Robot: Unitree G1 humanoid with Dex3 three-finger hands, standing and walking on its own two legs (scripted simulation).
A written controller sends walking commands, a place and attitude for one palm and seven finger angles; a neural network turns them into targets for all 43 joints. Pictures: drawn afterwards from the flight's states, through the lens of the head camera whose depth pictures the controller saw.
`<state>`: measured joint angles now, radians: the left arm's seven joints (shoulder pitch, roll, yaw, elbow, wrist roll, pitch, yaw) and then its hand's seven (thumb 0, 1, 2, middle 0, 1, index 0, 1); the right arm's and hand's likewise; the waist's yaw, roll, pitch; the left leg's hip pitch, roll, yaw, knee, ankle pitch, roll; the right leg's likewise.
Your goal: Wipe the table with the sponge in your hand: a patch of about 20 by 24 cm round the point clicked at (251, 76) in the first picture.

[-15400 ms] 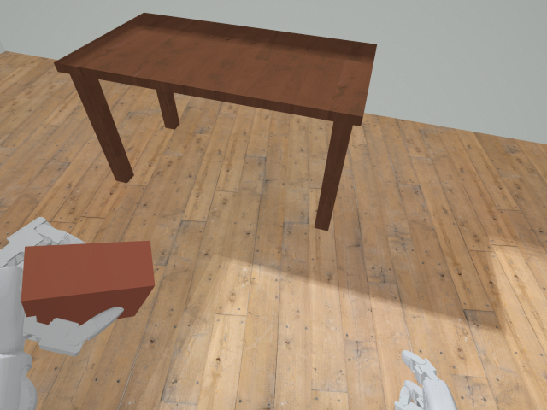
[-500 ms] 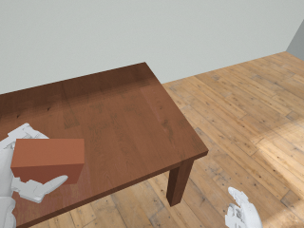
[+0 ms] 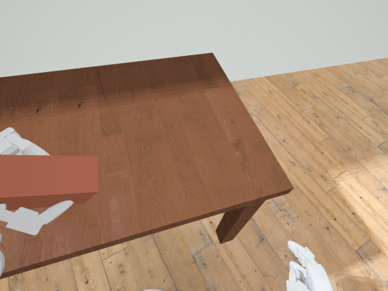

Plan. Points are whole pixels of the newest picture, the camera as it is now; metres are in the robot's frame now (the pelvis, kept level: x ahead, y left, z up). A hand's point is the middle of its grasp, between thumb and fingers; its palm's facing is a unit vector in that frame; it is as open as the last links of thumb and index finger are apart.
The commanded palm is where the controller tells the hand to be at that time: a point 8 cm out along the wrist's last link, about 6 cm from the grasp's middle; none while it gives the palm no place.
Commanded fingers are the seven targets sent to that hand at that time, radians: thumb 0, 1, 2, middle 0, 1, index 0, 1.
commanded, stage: come to a stop and stand still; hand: left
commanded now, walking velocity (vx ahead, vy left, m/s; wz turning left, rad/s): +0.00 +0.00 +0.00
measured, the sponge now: (63, 184) +0.24 +0.24 +0.13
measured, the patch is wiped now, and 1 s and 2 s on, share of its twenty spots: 0.00 0.00 0.00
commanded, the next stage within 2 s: look again from close up in 0.58 s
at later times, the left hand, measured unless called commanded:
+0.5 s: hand (2, 203) +0.19 +0.29 +0.15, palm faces +0.33 -0.85 -0.40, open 9.6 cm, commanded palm +0.13 +0.31 +0.18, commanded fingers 0.00 0.10 1.30 -1.20 -1.60 -1.20 -1.60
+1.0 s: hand (13, 216) +0.18 +0.26 +0.15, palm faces +0.31 -0.87 -0.37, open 9.6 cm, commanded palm +0.13 +0.30 +0.18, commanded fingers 0.00 0.10 1.30 -1.20 -1.60 -1.20 -1.60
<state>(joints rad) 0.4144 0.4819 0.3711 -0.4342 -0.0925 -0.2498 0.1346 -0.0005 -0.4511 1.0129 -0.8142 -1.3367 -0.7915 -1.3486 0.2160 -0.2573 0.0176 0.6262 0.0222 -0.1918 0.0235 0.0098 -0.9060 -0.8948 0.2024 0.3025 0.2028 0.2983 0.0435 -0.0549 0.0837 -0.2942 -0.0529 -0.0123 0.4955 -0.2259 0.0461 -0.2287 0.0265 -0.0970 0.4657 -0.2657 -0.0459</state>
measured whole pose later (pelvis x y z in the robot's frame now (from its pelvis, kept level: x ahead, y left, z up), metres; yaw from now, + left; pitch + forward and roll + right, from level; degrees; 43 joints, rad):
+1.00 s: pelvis -0.03 +0.01 +0.00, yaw +1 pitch +0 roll -1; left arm 0.47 0.43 0.34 -0.44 -0.13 -0.25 0.06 0.00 -0.45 1.01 -0.81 -1.34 -0.79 -1.35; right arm 0.21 -0.24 0.02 0.57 0.04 -0.19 0.01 0.01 -0.91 -0.89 0.20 0.30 0.20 0.30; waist 0.03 -0.02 0.05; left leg -0.30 -0.06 -0.02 0.44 -0.15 0.06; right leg -0.22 0.02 -0.11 0.40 -0.18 -0.03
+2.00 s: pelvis +0.01 -0.05 +0.00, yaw -4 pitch +0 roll -1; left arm 0.47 0.39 0.33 -0.48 -0.12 -0.10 0.06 0.00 -0.45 1.02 -0.81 -1.35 -0.79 -1.36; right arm 0.20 -0.22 0.03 0.55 0.04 -0.07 -0.04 0.01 -0.91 -0.89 0.20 0.30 0.20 0.30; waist 0.01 -0.01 -0.01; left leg -0.25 0.05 0.02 0.50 -0.26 -0.02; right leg -0.17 0.13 -0.05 0.40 -0.24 -0.11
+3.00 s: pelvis +0.00 +0.05 +0.00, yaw -4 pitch +0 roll -1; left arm 0.36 0.38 0.38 -0.44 -0.01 -0.24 0.07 0.00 -0.44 1.02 -0.79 -1.36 -0.77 -1.37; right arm 0.21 -0.17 0.05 0.57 -0.01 -0.16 0.00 0.01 -0.91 -0.89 0.20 0.30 0.20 0.30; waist 0.05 -0.05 0.06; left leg -0.23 -0.08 0.10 0.42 -0.20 0.10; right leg -0.22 -0.01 0.00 0.47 -0.24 0.00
